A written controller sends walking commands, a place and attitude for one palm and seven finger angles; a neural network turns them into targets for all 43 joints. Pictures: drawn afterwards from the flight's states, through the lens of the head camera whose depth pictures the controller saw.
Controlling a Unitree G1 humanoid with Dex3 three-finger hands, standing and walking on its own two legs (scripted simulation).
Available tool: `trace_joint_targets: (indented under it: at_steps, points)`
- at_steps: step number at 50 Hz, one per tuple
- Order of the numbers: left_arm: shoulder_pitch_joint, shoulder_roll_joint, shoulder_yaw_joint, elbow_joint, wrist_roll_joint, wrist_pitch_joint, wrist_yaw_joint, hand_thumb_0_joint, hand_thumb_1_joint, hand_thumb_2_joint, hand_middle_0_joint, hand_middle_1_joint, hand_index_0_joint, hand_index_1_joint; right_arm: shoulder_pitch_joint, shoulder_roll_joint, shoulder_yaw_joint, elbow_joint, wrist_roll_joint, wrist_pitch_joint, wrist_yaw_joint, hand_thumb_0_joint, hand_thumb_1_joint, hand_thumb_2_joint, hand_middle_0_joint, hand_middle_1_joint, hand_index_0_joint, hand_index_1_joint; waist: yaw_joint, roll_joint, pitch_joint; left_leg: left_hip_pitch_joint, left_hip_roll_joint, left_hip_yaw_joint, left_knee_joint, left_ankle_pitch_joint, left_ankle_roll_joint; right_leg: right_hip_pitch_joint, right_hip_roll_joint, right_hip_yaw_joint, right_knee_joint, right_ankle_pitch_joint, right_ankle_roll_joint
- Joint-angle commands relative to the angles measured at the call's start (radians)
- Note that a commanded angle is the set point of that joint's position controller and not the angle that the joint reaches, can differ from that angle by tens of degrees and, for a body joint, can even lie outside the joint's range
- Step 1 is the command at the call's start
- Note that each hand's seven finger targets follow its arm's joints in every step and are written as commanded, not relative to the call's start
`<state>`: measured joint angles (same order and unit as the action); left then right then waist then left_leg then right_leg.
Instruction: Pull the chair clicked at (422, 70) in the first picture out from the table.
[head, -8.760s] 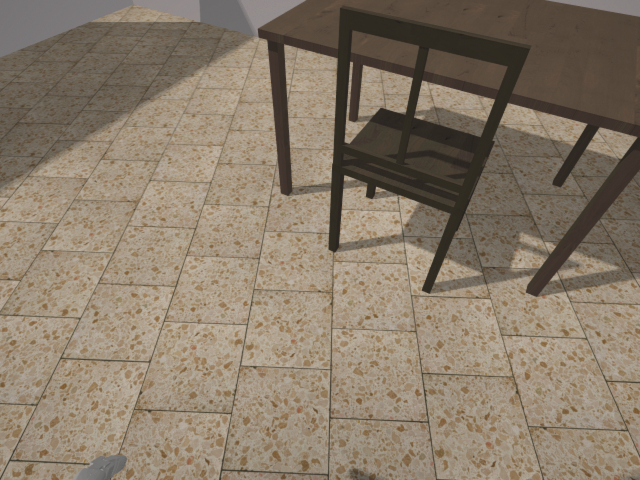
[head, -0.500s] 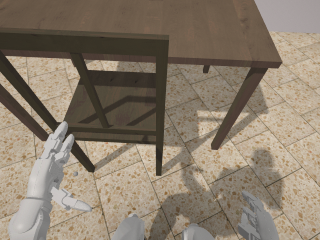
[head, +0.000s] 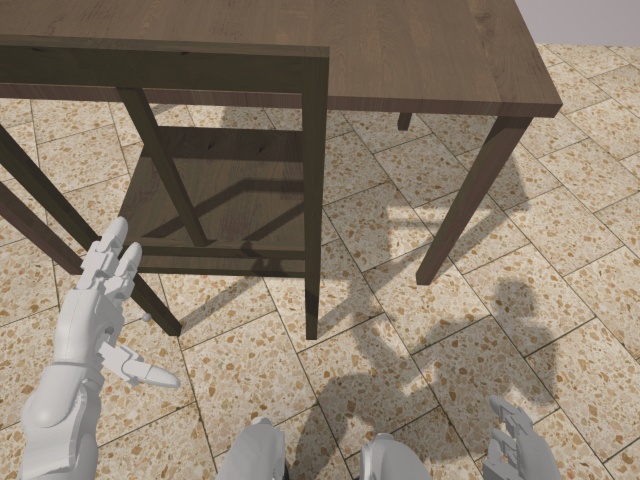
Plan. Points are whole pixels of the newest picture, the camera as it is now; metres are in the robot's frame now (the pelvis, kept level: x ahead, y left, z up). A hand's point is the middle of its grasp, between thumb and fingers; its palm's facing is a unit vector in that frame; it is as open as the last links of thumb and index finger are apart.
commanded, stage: aim the fingers beside a spindle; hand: left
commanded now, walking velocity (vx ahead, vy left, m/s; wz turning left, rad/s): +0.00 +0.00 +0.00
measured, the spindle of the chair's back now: (173, 183) +0.50 +0.23 +0.02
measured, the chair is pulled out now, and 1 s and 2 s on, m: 0.00 0.00 0.00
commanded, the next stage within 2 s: push the fingers through the gap in 1.28 s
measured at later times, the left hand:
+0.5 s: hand (163, 289) +0.34 +0.21 +0.01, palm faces -0.02 -1.00 -0.03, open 17.0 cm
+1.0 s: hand (168, 278) +0.36 +0.21 +0.00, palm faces +0.01 -1.00 -0.05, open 17.0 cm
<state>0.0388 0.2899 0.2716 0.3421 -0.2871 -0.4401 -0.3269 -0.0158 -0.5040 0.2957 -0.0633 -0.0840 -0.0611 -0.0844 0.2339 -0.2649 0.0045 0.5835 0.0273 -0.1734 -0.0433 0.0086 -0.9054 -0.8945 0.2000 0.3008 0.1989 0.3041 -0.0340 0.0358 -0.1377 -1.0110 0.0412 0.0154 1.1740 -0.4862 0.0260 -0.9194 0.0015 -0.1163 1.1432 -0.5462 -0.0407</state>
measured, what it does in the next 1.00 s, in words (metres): stands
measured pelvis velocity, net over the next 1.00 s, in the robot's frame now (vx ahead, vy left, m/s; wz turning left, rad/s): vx -0.01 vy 0.01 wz -0.03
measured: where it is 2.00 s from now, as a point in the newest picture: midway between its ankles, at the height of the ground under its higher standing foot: outside the picture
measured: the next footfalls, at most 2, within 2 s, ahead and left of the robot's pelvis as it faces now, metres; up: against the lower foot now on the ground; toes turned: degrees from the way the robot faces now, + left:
none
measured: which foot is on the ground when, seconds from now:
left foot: down 0.00-1.00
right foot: down 0.00-1.00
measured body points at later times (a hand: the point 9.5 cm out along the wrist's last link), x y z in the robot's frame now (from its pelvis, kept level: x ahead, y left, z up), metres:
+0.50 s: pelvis -0.01 +0.02 -0.01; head +0.10 +0.03 +0.42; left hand +0.33 +0.27 +0.01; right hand +0.13 -0.24 -0.11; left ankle +0.04 +0.10 -0.64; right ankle +0.00 -0.10 -0.64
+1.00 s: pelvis -0.01 +0.01 -0.02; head +0.11 +0.03 +0.41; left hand +0.35 +0.27 +0.00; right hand +0.11 -0.25 -0.13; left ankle +0.04 +0.10 -0.64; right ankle +0.00 -0.10 -0.64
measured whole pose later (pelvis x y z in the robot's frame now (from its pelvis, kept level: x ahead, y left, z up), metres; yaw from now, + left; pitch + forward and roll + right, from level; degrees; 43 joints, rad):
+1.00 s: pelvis -0.01 +0.01 -0.02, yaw -2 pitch +23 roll -3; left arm -0.24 0.31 0.29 0.56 -0.22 -0.46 -0.26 -0.02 -0.50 0.30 -0.06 -0.08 -0.06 -0.08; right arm 0.25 -0.26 0.01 0.58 0.02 -0.07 -0.01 0.01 -0.91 -0.89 0.20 0.30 0.20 0.30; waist -0.06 0.03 -0.15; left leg -1.15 0.05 0.04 1.26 -0.51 0.05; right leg -1.07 0.00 -0.09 1.23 -0.56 -0.02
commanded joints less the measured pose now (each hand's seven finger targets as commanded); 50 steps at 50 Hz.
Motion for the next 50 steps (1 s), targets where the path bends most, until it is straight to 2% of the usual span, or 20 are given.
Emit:
trace_joint_targets:
  at_steps: [1, 2, 5, 12, 14, 15, 16, 20, 21, 24, 27, 29, 30, 34, 39, 41, 46, 47, 49, 50]
  points:
    - [-0.195, 0.192, 0.082, -0.171, -0.01, -0.065, 0.006, 0.0, -0.5, 0.3, -0.06, -0.08, -0.06, -0.08, 0.003, -0.144, -0.055, -0.117, -0.001, -0.047, -0.012, 0.0, -0.9, -0.9, 0.2, 0.3, 0.2, 0.3, -0.007, 0.022, -0.316, 0.245, -0.025, -0.054, -0.134, 0.225, 0.007, 0.113, 0.01, 0.095, -0.167, 0.234, 0.022]
    - [-0.191, 0.2, 0.087, -0.156, -0.006, -0.064, 0.01, 0.0, -0.5, 0.3, -0.06, -0.08, -0.06, -0.08, 0.007, -0.146, -0.054, -0.117, -0.002, -0.043, -0.011, 0.0, -0.9, -0.9, 0.2, 0.3, 0.2, 0.3, -0.008, 0.008, -0.318, 0.239, -0.023, -0.056, -0.134, 0.228, 0.009, 0.112, 0.013, 0.092, -0.162, 0.233, 0.022]
    - [-0.199, 0.192, 0.088, -0.168, -0.004, -0.065, 0.015, 0.0, -0.5, 0.3, -0.06, -0.08, -0.06, -0.08, 0.006, -0.14, -0.054, -0.126, -0.003, -0.033, -0.006, 0.0, -0.9, -0.9, 0.2, 0.3, 0.2, 0.3, 0.004, 0.04, -0.359, 0.265, -0.025, -0.054, -0.135, 0.266, 0.005, 0.122, 0.012, 0.087, -0.148, 0.27, 0.02]
    - [-0.286, 0.182, 0.069, -0.106, 0.009, -0.068, 0.021, 0.0, -0.5, 0.3, -0.06, -0.08, -0.06, -0.08, 0.012, -0.146, -0.051, -0.122, -0.005, -0.014, -0.003, 0.0, -0.9, -0.9, 0.2, 0.3, 0.2, 0.3, -0.016, 0.037, -0.33, 0.253, -0.019, -0.067, -0.126, 0.24, 0.003, 0.052, 0.018, 0.077, -0.133, 0.229, 0.016]
    - [-0.329, 0.159, 0.039, -0.107, 0.012, -0.071, 0.021, 0.0, -0.5, 0.3, -0.06, -0.08, -0.06, -0.08, 0.013, -0.147, -0.052, -0.118, -0.006, -0.013, -0.001, 0.0, -0.9, -0.9, 0.2, 0.3, 0.2, 0.3, -0.022, 0.069, -0.337, 0.273, -0.018, -0.072, -0.125, 0.231, -0.001, 0.02, 0.015, 0.074, -0.13, 0.209, 0.016]
    - [-0.345, 0.175, 0.051, -0.106, 0.015, -0.074, 0.023, 0.0, -0.5, 0.3, -0.06, -0.08, -0.06, -0.08, 0.019, -0.151, -0.053, -0.113, -0.007, -0.013, -0.002, 0.0, -0.9, -0.9, 0.2, 0.3, 0.2, 0.3, -0.017, 0.074, -0.348, 0.285, -0.014, -0.082, -0.128, 0.228, -0.006, 0.008, 0.014, 0.068, -0.123, 0.196, 0.013]
    - [-0.351, 0.159, 0.038, -0.106, 0.015, -0.075, 0.025, 0.0, -0.5, 0.3, -0.06, -0.08, -0.06, -0.08, 0.019, -0.15, -0.054, -0.115, -0.008, -0.012, -0.002, 0.0, -0.9, -0.9, 0.2, 0.3, 0.2, 0.3, -0.022, 0.054, -0.358, 0.291, -0.014, -0.081, -0.123, 0.23, -0.003, 0.005, 0.016, 0.068, -0.123, 0.198, 0.015]
    - [-0.383, 0.165, 0.037, -0.08, 0.029, -0.074, 0.037, 0.0, -0.5, 0.3, -0.06, -0.08, -0.06, -0.08, 0.028, -0.153, -0.055, -0.109, -0.011, -0.003, 0.002, 0.0, -0.9, -0.9, 0.2, 0.3, 0.2, 0.3, -0.019, 0.069, -0.376, 0.302, -0.011, -0.093, -0.117, 0.253, -0.009, -0.025, 0.016, 0.061, -0.102, 0.204, 0.011]
    - [-0.381, 0.175, 0.05, -0.073, 0.03, -0.073, 0.043, 0.0, -0.5, 0.3, -0.06, -0.08, -0.06, -0.08, 0.03, -0.156, -0.058, -0.109, -0.012, 0.002, 0.003, 0.0, -0.9, -0.9, 0.2, 0.3, 0.2, 0.3, -0.015, 0.044, -0.386, 0.298, -0.011, -0.093, -0.113, 0.254, -0.009, -0.019, 0.017, 0.063, -0.1, 0.205, 0.013]
    - [-0.429, 0.177, 0.049, -0.032, 0.041, -0.071, 0.055, 0.0, -0.5, 0.3, -0.06, -0.08, -0.06, -0.08, 0.032, -0.157, -0.054, -0.108, -0.013, 0.017, 0.006, 0.0, -0.9, -0.9, 0.2, 0.3, 0.2, 0.3, -0.022, 0.043, -0.363, 0.274, -0.011, -0.097, -0.109, 0.242, -0.01, -0.046, 0.017, 0.061, -0.089, 0.194, 0.012]
    - [-0.446, 0.207, 0.076, -0.032, 0.049, -0.078, 0.068, 0.0, -0.5, 0.3, -0.06, -0.08, -0.06, -0.08, 0.039, -0.159, -0.056, -0.114, -0.015, 0.026, 0.008, 0.0, -0.9, -0.9, 0.2, 0.3, 0.2, 0.3, -0.008, 0.06, -0.406, 0.285, -0.011, -0.1, -0.103, 0.248, -0.013, -0.044, 0.019, 0.061, -0.075, 0.19, 0.008]
    - [-0.472, 0.173, 0.045, -0.034, 0.053, -0.081, 0.071, 0.0, -0.5, 0.3, -0.06, -0.08, -0.06, -0.08, 0.039, -0.155, -0.054, -0.111, -0.016, 0.032, 0.012, 0.0, -0.9, -0.9, 0.2, 0.3, 0.2, 0.3, -0.018, 0.076, -0.416, 0.311, -0.01, -0.1, -0.098, 0.264, -0.015, -0.064, 0.019, 0.06, -0.075, 0.199, 0.01]
    - [-0.484, 0.198, 0.065, -0.026, 0.052, -0.083, 0.074, 0.0, -0.5, 0.3, -0.06, -0.08, -0.06, -0.08, 0.042, -0.159, -0.055, -0.106, -0.017, 0.035, 0.011, 0.0, -0.9, -0.9, 0.2, 0.3, 0.2, 0.3, -0.015, 0.067, -0.416, 0.297, -0.009, -0.1, -0.094, 0.259, -0.017, -0.058, 0.018, 0.062, -0.072, 0.199, 0.009]
    - [-0.527, 0.174, 0.038, 0.018, 0.06, -0.084, 0.072, 0.0, -0.5, 0.3, -0.06, -0.08, -0.06, -0.08, 0.051, -0.161, -0.057, -0.096, -0.017, 0.045, 0.014, 0.0, -0.9, -0.9, 0.2, 0.3, 0.2, 0.3, -0.033, 0.058, -0.407, 0.29, -0.006, -0.107, -0.084, 0.253, -0.017, -0.092, 0.02, 0.059, -0.065, 0.191, 0.01]
    - [-0.467, 0.216, 0.085, 0.001, 0.054, -0.081, 0.068, 0.0, -0.5, 0.3, -0.06, -0.08, -0.06, -0.08, 0.051, -0.159, -0.058, -0.115, -0.014, 0.057, 0.019, 0.0, -0.9, -0.9, 0.2, 0.3, 0.2, 0.3, -0.003, 0.062, -0.449, 0.289, -0.011, -0.095, -0.086, 0.291, -0.015, -0.034, 0.02, 0.067, -0.064, 0.229, 0.008]
    - [-0.482, 0.182, 0.053, -0.019, 0.052, -0.081, 0.071, 0.0, -0.5, 0.3, -0.06, -0.08, -0.06, -0.08, 0.049, -0.153, -0.057, -0.114, -0.013, 0.059, 0.022, 0.0, -0.9, -0.9, 0.2, 0.3, 0.2, 0.3, -0.016, 0.058, -0.44, 0.289, -0.009, -0.094, -0.085, 0.284, -0.014, -0.04, 0.021, 0.065, -0.067, 0.227, 0.011]
    - [-0.473, 0.206, 0.084, 0.013, 0.049, -0.084, 0.073, 0.0, -0.5, 0.3, -0.06, -0.08, -0.06, -0.08, 0.052, -0.153, -0.056, -0.106, -0.013, 0.062, 0.018, 0.0, -0.9, -0.9, 0.2, 0.3, 0.2, 0.3, -0.019, 0.028, -0.408, 0.229, -0.016, -0.078, -0.077, 0.233, -0.005, -0.018, 0.023, 0.079, -0.081, 0.209, 0.015]
    - [-0.505, 0.22, 0.084, 0.014, 0.052, -0.09, 0.072, 0.0, -0.5, 0.3, -0.06, -0.08, -0.06, -0.08, 0.052, -0.155, -0.054, -0.103, -0.01, 0.061, 0.014, 0.0, -0.9, -0.9, 0.2, 0.3, 0.2, 0.3, -0.03, 0.032, -0.398, 0.224, -0.013, -0.082, -0.075, 0.224, -0.003, -0.033, 0.025, 0.077, -0.076, 0.2, 0.014]
    - [-0.513, 0.198, 0.063, -0.008, 0.052, -0.099, 0.064, 0.0, -0.5, 0.3, -0.06, -0.08, -0.06, -0.08, 0.051, -0.152, -0.055, -0.101, -0.013, 0.055, 0.015, 0.0, -0.9, -0.9, 0.2, 0.3, 0.2, 0.3, -0.023, 0.073, -0.419, 0.263, -0.014, -0.085, -0.077, 0.24, -0.008, -0.042, 0.022, 0.076, -0.075, 0.203, 0.011]
    - [-0.496, 0.19, 0.061, -0.002, 0.048, -0.096, 0.063, 0.0, -0.5, 0.3, -0.06, -0.08, -0.06, -0.08, 0.053, -0.151, -0.056, -0.103, -0.012, 0.055, 0.015, 0.0, -0.9, -0.9, 0.2, 0.3, 0.2, 0.3, -0.024, 0.054, -0.42, 0.259, -0.015, -0.081, -0.075, 0.247, -0.005, -0.031, 0.023, 0.078, -0.08, 0.215, 0.012]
